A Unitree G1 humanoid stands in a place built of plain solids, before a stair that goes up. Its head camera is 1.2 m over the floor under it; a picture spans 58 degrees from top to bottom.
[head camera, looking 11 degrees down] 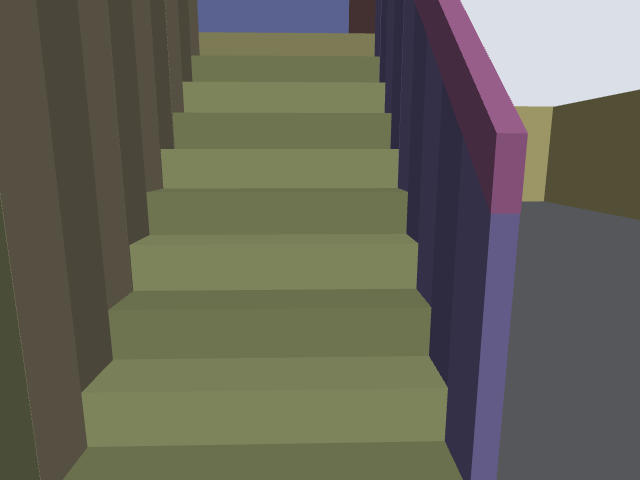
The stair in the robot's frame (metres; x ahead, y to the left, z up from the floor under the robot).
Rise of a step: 0.21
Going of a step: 0.24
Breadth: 1.25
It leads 1 degrees to the left of straight ahead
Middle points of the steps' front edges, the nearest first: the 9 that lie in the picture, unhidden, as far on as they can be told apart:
1.36 0.18 0.41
1.60 0.19 0.62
1.84 0.20 0.82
2.09 0.20 1.03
2.33 0.21 1.24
2.57 0.21 1.44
2.81 0.22 1.65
3.06 0.23 1.85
3.30 0.23 2.06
